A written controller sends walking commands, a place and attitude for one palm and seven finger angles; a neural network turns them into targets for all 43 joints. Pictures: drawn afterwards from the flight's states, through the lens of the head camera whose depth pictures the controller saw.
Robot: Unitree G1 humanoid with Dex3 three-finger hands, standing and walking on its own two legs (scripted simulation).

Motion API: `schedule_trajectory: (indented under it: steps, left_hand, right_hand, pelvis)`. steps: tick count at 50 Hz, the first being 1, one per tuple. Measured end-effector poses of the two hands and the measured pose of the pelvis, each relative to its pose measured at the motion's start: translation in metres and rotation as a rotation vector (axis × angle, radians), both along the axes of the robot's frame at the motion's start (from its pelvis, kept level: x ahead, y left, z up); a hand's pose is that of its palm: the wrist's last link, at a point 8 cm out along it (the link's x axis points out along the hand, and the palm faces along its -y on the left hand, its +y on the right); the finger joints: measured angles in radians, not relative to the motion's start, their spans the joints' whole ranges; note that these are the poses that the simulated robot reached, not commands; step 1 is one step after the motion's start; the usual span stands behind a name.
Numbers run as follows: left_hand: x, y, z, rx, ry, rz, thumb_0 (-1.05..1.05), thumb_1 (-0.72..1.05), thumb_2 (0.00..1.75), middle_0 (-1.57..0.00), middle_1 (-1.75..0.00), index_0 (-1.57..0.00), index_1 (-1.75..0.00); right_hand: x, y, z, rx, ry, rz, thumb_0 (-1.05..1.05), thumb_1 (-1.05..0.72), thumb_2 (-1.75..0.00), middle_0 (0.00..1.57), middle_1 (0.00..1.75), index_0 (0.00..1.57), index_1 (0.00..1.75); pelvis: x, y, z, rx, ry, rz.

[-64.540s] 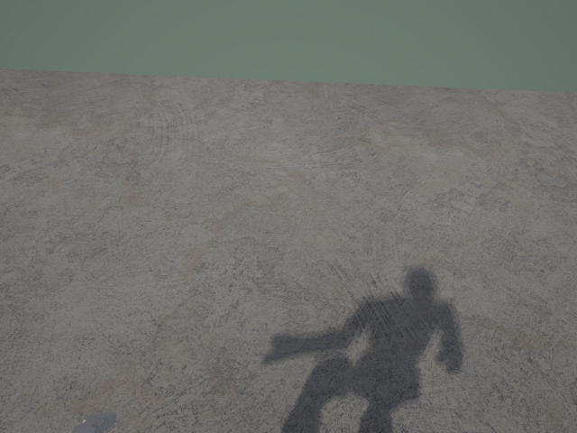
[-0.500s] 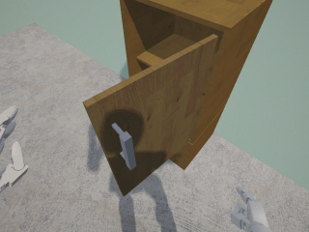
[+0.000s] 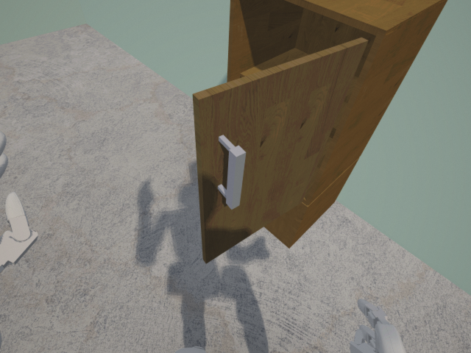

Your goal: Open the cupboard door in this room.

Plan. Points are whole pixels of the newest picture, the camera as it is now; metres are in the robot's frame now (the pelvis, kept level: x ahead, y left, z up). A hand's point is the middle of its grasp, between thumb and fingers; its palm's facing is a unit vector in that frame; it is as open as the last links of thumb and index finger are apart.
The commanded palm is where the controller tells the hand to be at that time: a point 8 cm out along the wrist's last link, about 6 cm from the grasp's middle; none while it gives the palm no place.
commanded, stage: step back with the hand held close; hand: left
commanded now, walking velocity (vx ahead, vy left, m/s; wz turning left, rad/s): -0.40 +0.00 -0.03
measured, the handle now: (228, 173) +0.43 +0.05 +0.05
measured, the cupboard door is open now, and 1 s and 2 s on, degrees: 81 81 81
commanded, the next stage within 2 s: stop stepping back and stand still in 0.04 s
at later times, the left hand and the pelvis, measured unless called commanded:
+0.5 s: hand out of the picture +0.13 +0.25 +0.18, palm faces +0.36 -0.82 -0.45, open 7.4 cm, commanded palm +0.09 +0.29 +0.20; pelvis -0.08 +0.00 +0.01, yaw -6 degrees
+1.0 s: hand out of the picture +0.12 +0.28 +0.17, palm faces +0.40 -0.81 -0.43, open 7.4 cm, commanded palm +0.05 +0.30 +0.20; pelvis -0.12 +0.02 +0.02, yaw -6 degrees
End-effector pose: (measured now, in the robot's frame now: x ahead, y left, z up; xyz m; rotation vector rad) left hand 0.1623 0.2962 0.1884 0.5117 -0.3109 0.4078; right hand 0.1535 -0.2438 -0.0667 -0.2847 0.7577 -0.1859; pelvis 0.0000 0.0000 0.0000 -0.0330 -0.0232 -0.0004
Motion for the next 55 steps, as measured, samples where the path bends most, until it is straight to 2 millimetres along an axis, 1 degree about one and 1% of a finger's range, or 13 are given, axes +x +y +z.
schedule_trajectory:
  steps: [3,6,13,18,23,25,29,33,38,42,48,51,55]
  left_hand:
    - [-0.002,0.013,0.004,0.008,-0.011,0.009,0.02,0.89,0.9,-0.21,-0.31,-0.22,-0.3]
    - [-0.01,0.016,0.011,0.009,-0.008,-0.001,0.02,0.89,0.9,-0.21,-0.31,-0.21,-0.3]
    - [-0.036,-0.008,0.016,-0.019,0.027,-0.103,0.02,0.89,0.9,-0.21,-0.31,-0.21,-0.3]
    - [-0.059,-0.021,0.013,0.056,0.095,-0.136,0.02,0.89,0.9,-0.21,-0.31,-0.21,-0.3]
    - [-0.075,-0.012,0.016,0.052,0.085,-0.109,0.02,0.88,0.9,-0.22,-0.31,-0.22,-0.3]
    - [-0.075,-0.004,0.013,0.025,0.052,-0.079,0.02,0.88,0.9,-0.22,-0.31,-0.22,-0.3]
    - [-0.067,0.003,0.0,-0.063,0.037,-0.034,0.02,0.89,0.9,-0.21,-0.31,-0.22,-0.3]
    - [-0.071,-0.012,-0.003,-0.058,0.074,-0.071,0.02,0.89,0.9,-0.21,-0.31,-0.21,-0.3]
    - [-0.1,-0.032,0.004,-0.014,0.094,-0.155,0.02,0.89,0.9,-0.21,-0.31,-0.21,-0.3]
    - [-0.106,-0.017,0.012,0.034,0.068,-0.12,0.02,0.88,0.9,-0.22,-0.31,-0.22,-0.3]
    - [-0.092,0.018,0.005,-0.002,0.042,-0.02,0.02,0.89,0.9,-0.21,-0.31,-0.22,-0.3]
    - [-0.086,0.017,0.002,-0.006,0.072,-0.042,0.02,0.89,0.9,-0.21,-0.31,-0.21,-0.3]
    - [-0.087,0.001,0.004,0.011,0.097,-0.12,0.02,0.89,0.9,-0.21,-0.31,-0.21,-0.3]
  right_hand:
    - [-0.014,0.009,0.007,0.009,-0.016,-0.004,0.01,-0.9,-0.9,0.2,0.3,0.21,0.3]
    - [-0.03,0.018,0.016,0.037,-0.027,-0.008,0.01,-0.9,-0.9,0.21,0.3,0.21,0.3]
    - [-0.065,0.023,0.024,0.063,-0.037,-0.01,0.01,-0.9,-0.9,0.21,0.3,0.21,0.3]
    - [-0.087,0.013,0.008,0.076,-0.033,-0.009,0.01,-0.9,-0.9,0.21,0.3,0.21,0.3]
    - [-0.12,0.0,-0.002,0.074,0.017,-0.093,0.01,-0.9,-0.9,0.21,0.3,0.21,0.3]
    - [-0.129,-0.005,-0.004,0.058,0.012,-0.124,0.01,-0.9,-0.9,0.21,0.3,0.21,0.3]
    - [-0.143,-0.011,0.0,0.036,-0.024,-0.148,0.01,-0.9,-0.9,0.21,0.3,0.21,0.3]
    - [-0.156,-0.01,0.007,0.053,-0.062,-0.147,0.01,-0.9,-0.9,0.2,0.3,0.21,0.3]
    - [-0.171,-0.013,0.008,0.053,-0.007,-0.135,0.01,-0.9,-0.9,0.21,0.3,0.21,0.3]
    - [-0.176,-0.013,0.008,0.026,0.034,-0.141,0.01,-0.9,-0.9,0.21,0.3,0.21,0.3]
    - [-0.16,0.002,0.003,0.012,0.031,-0.113,0.01,-0.9,-0.9,0.2,0.3,0.21,0.3]
    - [-0.148,0.016,0.008,0.039,-0.024,-0.088,0.01,-0.9,-0.9,0.2,0.3,0.21,0.3]
    - [-0.137,0.032,0.015,0.082,-0.084,-0.049,0.01,-0.9,-0.9,0.2,0.3,0.21,0.3]
  pelvis:
    - [-0.017,0.003,0.006,-0.017,-0.001,-0.008]
    - [-0.028,0.004,0.013,-0.04,0.019,-0.026]
    - [-0.056,0.003,0.021,-0.039,0.073,-0.06]
    - [-0.084,-0.002,0.01,0.012,0.079,-0.081]
    - [-0.081,0.001,0.01,0.011,0.039,-0.114]
    - [-0.081,0.003,0.008,0.027,0.02,-0.104]
    - [-0.095,0.005,0.008,0.038,-0.015,-0.111]
    - [-0.113,-0.001,0.011,0.04,-0.016,-0.099]
    - [-0.119,-0.003,0.016,0.031,0.002,-0.107]
    - [-0.113,0.002,0.019,0.026,0.019,-0.103]
    - [-0.113,0.018,0.015,0.024,0.003,-0.093]
    - [-0.117,0.022,0.016,0.035,0.002,-0.102]
    - [-0.123,0.023,0.018,0.03,0.007,-0.1]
